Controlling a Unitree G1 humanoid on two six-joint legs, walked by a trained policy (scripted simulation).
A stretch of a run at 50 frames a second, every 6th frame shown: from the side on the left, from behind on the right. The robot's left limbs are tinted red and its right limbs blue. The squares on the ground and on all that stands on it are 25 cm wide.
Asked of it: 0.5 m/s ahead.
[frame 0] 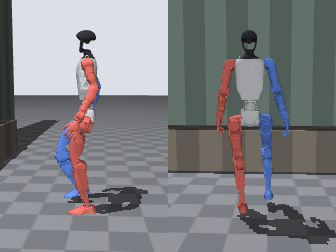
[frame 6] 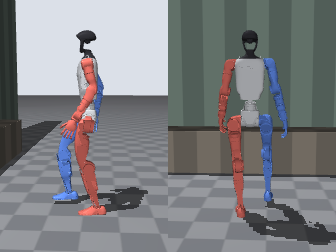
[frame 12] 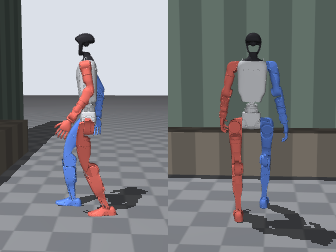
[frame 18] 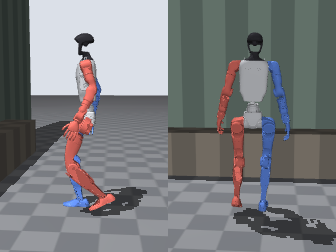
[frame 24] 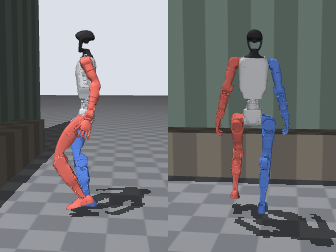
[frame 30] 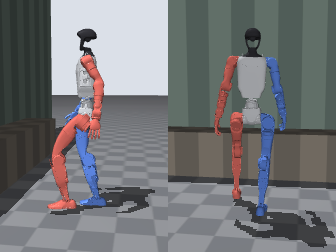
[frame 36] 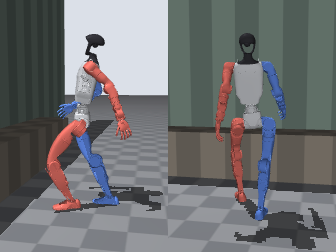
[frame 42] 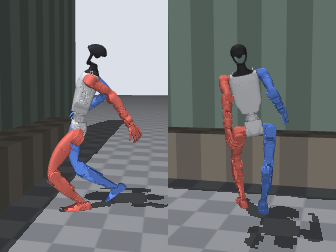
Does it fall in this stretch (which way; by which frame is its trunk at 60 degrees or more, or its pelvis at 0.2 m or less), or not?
no
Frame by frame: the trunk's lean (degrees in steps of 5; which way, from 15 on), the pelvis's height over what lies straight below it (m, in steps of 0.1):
0: 0, 0.8
6: 0, 0.8
12: 5, 0.8
18: 5, 0.8
24: 0, 0.8
30: 0, 0.8
36: 10, 0.7
42: 20 backward and to its left, 0.7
